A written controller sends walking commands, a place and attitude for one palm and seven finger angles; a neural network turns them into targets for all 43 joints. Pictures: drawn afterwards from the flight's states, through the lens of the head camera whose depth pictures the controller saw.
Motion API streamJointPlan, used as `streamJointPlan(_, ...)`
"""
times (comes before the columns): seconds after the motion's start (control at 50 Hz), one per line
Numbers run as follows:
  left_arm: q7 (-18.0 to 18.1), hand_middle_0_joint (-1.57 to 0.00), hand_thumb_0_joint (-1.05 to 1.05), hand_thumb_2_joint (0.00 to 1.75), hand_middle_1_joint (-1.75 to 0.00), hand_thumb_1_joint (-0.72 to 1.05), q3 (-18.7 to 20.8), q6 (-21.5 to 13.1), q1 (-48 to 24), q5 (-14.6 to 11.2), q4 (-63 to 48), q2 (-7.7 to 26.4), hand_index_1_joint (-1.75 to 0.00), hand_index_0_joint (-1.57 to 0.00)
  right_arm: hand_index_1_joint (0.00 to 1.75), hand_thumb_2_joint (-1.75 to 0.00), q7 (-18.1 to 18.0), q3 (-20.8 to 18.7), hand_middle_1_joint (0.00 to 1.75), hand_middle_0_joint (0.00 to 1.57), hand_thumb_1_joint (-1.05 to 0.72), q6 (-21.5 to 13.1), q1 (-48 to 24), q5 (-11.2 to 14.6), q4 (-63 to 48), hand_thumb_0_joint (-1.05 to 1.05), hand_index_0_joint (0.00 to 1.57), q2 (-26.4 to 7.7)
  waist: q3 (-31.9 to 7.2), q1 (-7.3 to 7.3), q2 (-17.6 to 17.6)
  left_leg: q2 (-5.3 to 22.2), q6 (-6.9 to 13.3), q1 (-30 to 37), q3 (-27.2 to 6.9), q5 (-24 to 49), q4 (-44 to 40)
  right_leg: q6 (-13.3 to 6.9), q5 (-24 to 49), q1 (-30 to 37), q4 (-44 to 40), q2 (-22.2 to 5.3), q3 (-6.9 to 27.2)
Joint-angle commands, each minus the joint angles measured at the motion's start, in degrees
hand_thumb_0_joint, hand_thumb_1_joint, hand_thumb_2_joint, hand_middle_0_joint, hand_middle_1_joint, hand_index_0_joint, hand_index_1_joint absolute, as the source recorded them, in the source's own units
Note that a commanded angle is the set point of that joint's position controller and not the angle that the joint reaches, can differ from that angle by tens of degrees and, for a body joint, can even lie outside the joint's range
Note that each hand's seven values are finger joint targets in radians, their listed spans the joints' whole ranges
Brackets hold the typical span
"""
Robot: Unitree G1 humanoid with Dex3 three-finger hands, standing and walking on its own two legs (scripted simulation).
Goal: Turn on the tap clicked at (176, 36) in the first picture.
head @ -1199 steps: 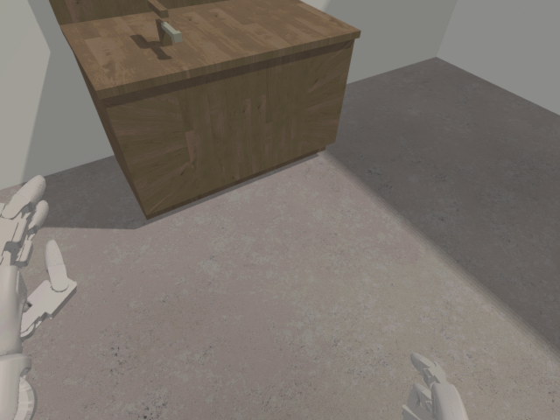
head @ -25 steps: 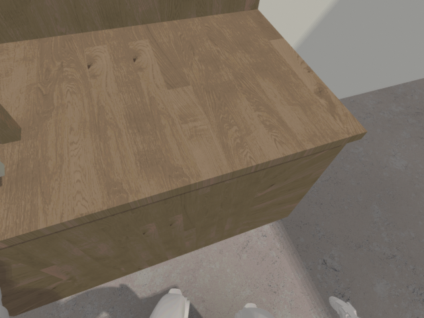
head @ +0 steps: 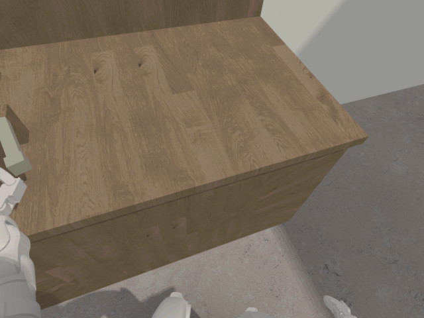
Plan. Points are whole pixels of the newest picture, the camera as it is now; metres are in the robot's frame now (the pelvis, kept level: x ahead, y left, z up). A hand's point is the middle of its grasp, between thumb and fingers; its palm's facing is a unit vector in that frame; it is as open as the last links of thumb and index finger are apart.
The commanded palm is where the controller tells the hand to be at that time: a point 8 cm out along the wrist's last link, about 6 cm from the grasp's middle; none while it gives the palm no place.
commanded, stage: push the lever round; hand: left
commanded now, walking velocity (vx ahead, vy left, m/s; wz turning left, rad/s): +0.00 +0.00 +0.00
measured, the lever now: (18, 163) +0.36 +0.37 +0.07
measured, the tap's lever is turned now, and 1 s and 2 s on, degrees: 17 39 66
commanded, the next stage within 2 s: none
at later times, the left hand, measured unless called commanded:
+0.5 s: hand (46, 173) +0.35 +0.32 +0.06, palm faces +0.76 -0.65 -0.06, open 7.7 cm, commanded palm +0.30 +0.33 +0.05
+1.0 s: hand (61, 163) +0.37 +0.31 +0.05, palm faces +0.83 -0.55 -0.07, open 7.7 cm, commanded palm +0.33 +0.31 +0.05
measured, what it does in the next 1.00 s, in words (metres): stands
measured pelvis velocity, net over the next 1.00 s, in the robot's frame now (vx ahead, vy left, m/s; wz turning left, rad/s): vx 0.00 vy -0.01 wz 0.01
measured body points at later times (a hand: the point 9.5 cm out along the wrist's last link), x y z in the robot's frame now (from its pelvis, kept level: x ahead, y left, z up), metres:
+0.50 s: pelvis +0.00 +0.00 +0.00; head +0.06 +0.01 +0.45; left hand +0.30 +0.36 +0.06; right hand +0.13 -0.26 -0.11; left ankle +0.04 +0.11 -0.68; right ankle +0.00 -0.12 -0.68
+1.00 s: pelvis +0.00 -0.01 +0.00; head +0.06 +0.00 +0.45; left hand +0.32 +0.33 +0.06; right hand +0.10 -0.27 -0.11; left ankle +0.04 +0.11 -0.68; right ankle +0.00 -0.12 -0.68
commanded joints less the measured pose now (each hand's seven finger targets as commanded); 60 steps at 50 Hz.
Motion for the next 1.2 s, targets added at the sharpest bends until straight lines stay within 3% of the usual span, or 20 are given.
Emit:
streamJointPlan(0.0, 2.78, -0.15, 0.0, 0.9, -0.15, 0.9, -0.56, -4.67, -14.5, 1.57, -16.61, 13.89, -0.15, -0.15, 0.3, -0.9, -0.35, -3.97, 0.3, 0.2, -0.9, -2.0, 0.47, -0.1, -5.86, 0.0, 0.2, -9.45, -16.13, -0.53, 8.29, 0.47, 0.17, 17.8, -2.85, 12.22, -10.02, -1.07, 10.83, 4.2, -6.63, 0.52, 2.0)
streamJointPlan(0.12, 7.0, -0.15, 0.0, 0.9, -0.15, 0.9, -1.31, -3.99, -13.82, 2.49, -13.54, 11.05, -0.15, -0.15, 0.3, -0.9, 0.0, -3.96, 0.3, 0.2, -0.9, -1.55, -0.2, -0.33, -5.63, 0.0, 0.2, -8.96, -14.27, -1.08, 3.53, 0.03, 0.52, 14.55, -2.1, 10.14, -9.85, -0.74, 10.66, 5.09, -7.01, 0.35, 1.98)
streamJointPlan(0.2, 8.81, -0.15, 0.0, 0.9, -0.15, 0.9, -0.46, -4.1, -16.38, 3.79, -14.58, 12.57, -0.15, -0.15, 0.3, -0.9, -0.03, -3.97, 0.3, 0.2, -0.9, -1.0, -0.37, -0.53, -5.63, 0.0, 0.2, -8.89, -14.98, -0.48, 6.38, -0.07, 0.39, 14.76, -1.77, 11.21, -9.79, -1.03, 11.51, 5.99, -7.0, 0.09, 2.54)
streamJointPlan(0.22, 9.07, -0.15, 0.0, 0.9, -0.15, 0.9, -2.77, -4.14, -16.61, 4.02, -15.44, 10.0, -0.15, -0.15, 0.3, -0.9, 0.17, -4.0, 0.3, 0.2, -0.9, -1.07, -0.2, -0.68, -5.75, 0.0, 0.2, -8.6, -16.83, -0.8, 7.17, -0.12, 0.28, 16.37, -1.6, 12.68, -9.51, -0.99, 12.51, 6.04, -6.6, 0.11, 2.41)
streamJointPlan(0.3, 11.29, -0.15, 0.0, 0.9, -0.15, 0.9, -3.98, -4.62, -16.6, 5.02, -17.36, 8.46, -0.15, -0.15, 0.3, -0.9, 0.51, -4.31, 0.3, 0.2, -0.9, -1.1, -0.23, -0.96, -5.5, 0.0, 0.2, -8.56, -17.91, -0.74, 7.44, 0.27, -0.23, 18.44, -2.16, 15.37, -9.39, -1.18, 13.39, 5.86, -6.52, 0.29, 2.23)
streamJointPlan(0.32, 11.79, -0.15, 0.0, 0.9, -0.15, 0.9, -5.52, -4.53, -16.63, 4.83, -16.99, 6.24, -0.15, -0.15, 0.3, -0.9, 0.73, -4.3, 0.3, 0.2, -0.9, -1.17, -0.2, -1.02, -5.33, 0.0, 0.2, -8.39, -17.94, -1.23, 6.46, 0.25, -0.24, 18.97, -2.1, 16.06, -9.13, -1.08, 13.95, 5.63, -6.5, 0.38, 2.01)
streamJointPlan(0.42, 14.52, -0.15, 0.0, 0.9, -0.15, 0.9, -3.73, -3.47, -16.98, 5.56, -12.1, 7.06, -0.15, -0.15, 0.3, -0.9, 0.81, -4.34, 0.3, 0.2, -0.9, -0.6, -0.42, -0.95, -4.75, 0.0, 0.2, -8.36, -15.41, -1.37, 1.98, -0.24, 0.35, 14.32, -1.54, 12.19, -9.08, -0.75, 13.19, 6.74, -7.15, 0.07, 2.25)
streamJointPlan(0.5, 16.71, -0.15, 0.0, 0.9, -0.15, 0.9, -4.39, -3.16, -20.5, 7.24, -13.06, 7.11, -0.15, -0.15, 0.3, -0.9, 0.78, -4.23, 0.3, 0.2, -0.9, -0.31, -0.9, -1.16, -4.98, 0.0, 0.2, -8.22, -15.41, -1.46, 5.28, -0.47, 0.51, 14.89, -1.29, 10.91, -9.46, -0.9, 12.19, 6.49, -7.77, -0.18, 2.75)
streamJointPlan(0.58, 18.58, -0.15, 0.0, 0.9, -0.15, 0.9, -4.37, -2.68, -22.07, 7.96, -10.22, 7.03, -0.15, -0.15, 0.3, -0.9, 0.9, -4.25, 0.3, 0.2, -0.9, 0.05, -0.69, -1.34, -4.84, 0.0, 0.2, -8.04, -15.54, -2.0, 2.31, -0.58, 0.74, 13.31, -0.99, 9.19, -9.31, -0.63, 11.52, 7.04, -8.28, -0.17, 2.94)
streamJointPlan(0.7, 21.54, -0.15, 0.0, 0.9, -0.15, 0.9, -3.72, -3.62, -22.91, 9.46, -11.12, 6.93, -0.15, -0.15, 0.3, -0.9, 1.5, -4.63, 0.3, 0.2, -0.9, 0.42, -0.19, -1.87, -4.45, 0.0, 0.2, -7.91, -18.51, -1.33, 5.52, -0.44, 0.46, 15.36, -0.84, 13.28, -8.52, -0.98, 14.76, 7.89, -7.5, -0.17, 2.95)
streamJointPlan(0.72, 21.96, -0.15, 0.0, 0.9, -0.15, 0.9, -5.89, -3.67, -24.08, 9.44, -11.0, 4.39, -0.15, -0.15, 0.3, -0.9, 1.7, -4.64, 0.3, 0.2, -0.9, 0.34, -0.19, -1.81, -4.36, 0.0, 0.2, -7.58, -18.45, -2.19, 4.75, -0.54, 0.55, 15.6, -0.59, 12.67, -8.35, -0.78, 14.54, 7.49, -7.61, -0.13, 2.87)
streamJointPlan(0.74, 22.42, -0.15, 0.0, 0.9, -0.15, 0.9, -5.35, -3.48, -23.22, 9.55, -9.59, 4.57, -0.15, -0.15, 0.3, -0.9, 1.8, -4.74, 0.3, 0.2, -0.9, 0.35, -0.09, -1.84, -4.2, 0.0, 0.2, -7.69, -17.62, -2.05, 2.91, -0.48, 0.59, 14.75, -0.6, 12.19, -8.43, -0.76, 14.43, 7.69, -7.88, -0.06, 2.79)
streamJointPlan(0.8, 23.85, -0.15, 0.0, 0.9, -0.15, 0.9, -3.82, -3.44, -25.32, 10.42, -9.28, 6.5, -0.15, -0.15, 0.3, -0.9, 1.72, -4.77, 0.3, 0.2, -0.9, 0.82, -0.25, -1.95, -4.03, 0.0, 0.2, -7.84, -16.58, -2.1, 3.66, -0.48, 0.73, 13.74, -0.54, 11.54, -8.57, -0.78, 14.11, 7.88, -8.13, -0.29, 3.14)
streamJointPlan(0.84, 24.64, -0.15, 0.0, 0.9, -0.15, 0.9, -5.59, -3.33, -26.4, 10.58, -8.31, 4.06, -0.15, -0.15, 0.3, -0.9, 1.92, -4.85, 0.3, 0.2, -0.9, 0.72, -0.22, -1.98, -3.96, 0.0, 0.2, -7.6, -16.69, -2.73, 2.95, -0.66, 0.87, 13.73, -0.27, 10.13, -8.52, -0.59, 13.09, 7.34, -8.48, -0.29, 3.13)
streamJointPlan(0.88, 25.26, -0.15, 0.0, 0.9, -0.15, 0.9, -4.87, -2.95, -27.52, 10.76, -5.71, 4.94, -0.15, -0.15, 0.3, -0.9, 1.83, -4.72, 0.3, 0.2, -0.9, 0.9, -0.19, -2.01, -3.78, 0.0, 0.2, -7.76, -14.77, -3.1, 0.78, -0.73, 1.09, 11.74, -0.3, 7.94, -8.76, -0.37, 11.46, 7.22, -9.26, -0.43, 3.41)
streamJointPlan(0.9, 25.68, -0.15, 0.0, 0.9, -0.15, 0.9, -3.5, -3.11, -28.34, 11.3, -5.72, 6.55, -0.15, -0.15, 0.3, -0.9, 1.66, -4.8, 0.3, 0.2, -0.9, 1.12, -0.18, -2.07, -3.41, 0.0, 0.2, -7.8, -15.01, -2.83, 2.38, -0.66, 1.06, 11.92, -0.37, 8.35, -8.73, -0.56, 11.59, 7.25, -9.12, -0.52, 3.66)
streamJointPlan(1.0, 27.92, -0.15, 0.0, 0.9, -0.15, 0.9, -4.35, -3.68, -30.01, 12.69, -6.84, 4.98, -0.15, -0.15, 0.3, -0.9, 2.22, -5.18, 0.3, 0.2, -0.9, 1.3, 0.79, -2.61, -3.21, 0.0, 0.2, -7.56, -18.78, -2.52, 5.0, -0.55, 0.68, 15.17, -0.5, 12.23, -8.54, -0.95, 14.33, 7.6, -8.2, -0.29, 3.03)
streamJointPlan(1.08, 29.91, -0.15, 0.0, 0.9, -0.15, 0.9, -5.93, -3.09, -31.31, 13.22, -4.43, 2.48, -0.15, -0.15, 0.3, -0.9, 2.77, -5.23, 0.3, 0.2, -0.9, 1.61, 0.77, -2.76, -3.02, 0.0, 0.2, -7.34, -17.79, -3.31, 3.1, -0.55, 0.66, 14.25, -0.48, 11.4, -8.52, -0.75, 13.75, 7.0, -8.36, -0.2, 2.75)
streamJointPlan(1.1, 30.53, -0.15, 0.0, 0.9, -0.15, 0.9, -4.43, -3.01, -31.53, 13.63, -3.95, 3.78, -0.15, -0.15, 0.3, -0.9, 2.74, -5.29, 0.3, 0.2, -0.9, 1.74, 0.82, -2.85, -2.76, 0.0, 0.2, -7.49, -17.21, -2.95, 4.55, -0.51, 0.61, 14.14, -0.62, 11.35, -8.65, -0.92, 13.28, 6.65, -8.39, -0.24, 2.77)
streamJointPlan(1.18, 32.17, -0.15, 0.0, 0.9, -0.15, 0.9, -6.94, -3.14, -35.7, 14.47, -3.72, 1.05, -0.15, -0.15, 0.3, -0.9, 3.14, -5.48, 0.3, 0.2, -0.9, 1.76, 0.89, -3.09, -2.42, 0.0, 0.2, -7.26, -18.03, -4.13, 4.27, -0.35, 0.47, 15.6, -0.8, 10.87, -8.88, -0.9, 12.27, 5.27, -8.39, -0.12, 2.35)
